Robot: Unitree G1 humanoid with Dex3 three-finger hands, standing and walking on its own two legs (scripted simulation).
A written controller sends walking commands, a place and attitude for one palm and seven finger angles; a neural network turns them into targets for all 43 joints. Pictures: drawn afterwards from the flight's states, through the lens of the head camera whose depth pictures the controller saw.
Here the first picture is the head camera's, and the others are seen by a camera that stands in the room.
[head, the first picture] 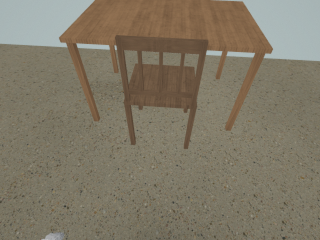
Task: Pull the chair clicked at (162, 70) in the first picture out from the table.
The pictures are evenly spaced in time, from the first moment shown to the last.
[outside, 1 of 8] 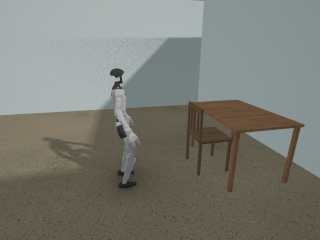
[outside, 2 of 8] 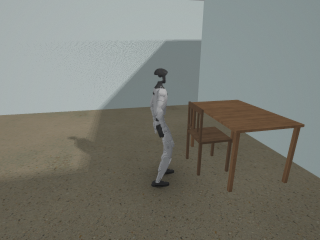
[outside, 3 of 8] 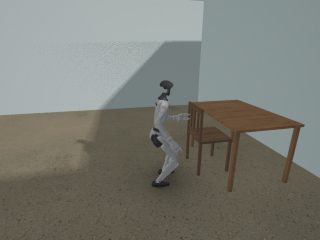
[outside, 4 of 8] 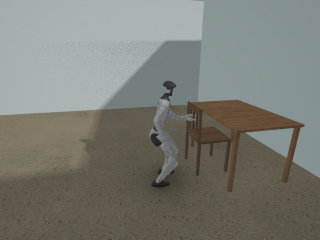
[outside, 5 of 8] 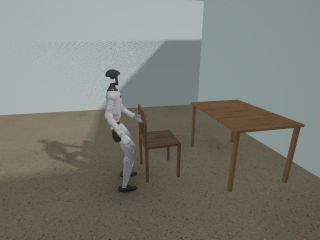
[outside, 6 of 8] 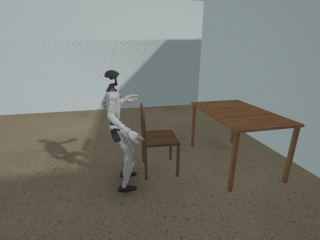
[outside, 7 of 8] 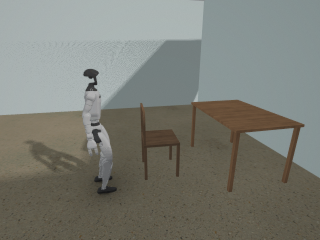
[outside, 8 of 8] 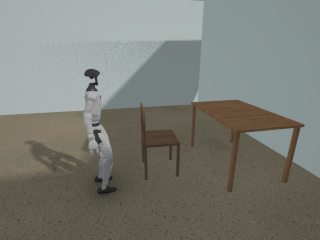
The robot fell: no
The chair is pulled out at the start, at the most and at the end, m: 0.00 0.66 0.64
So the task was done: yes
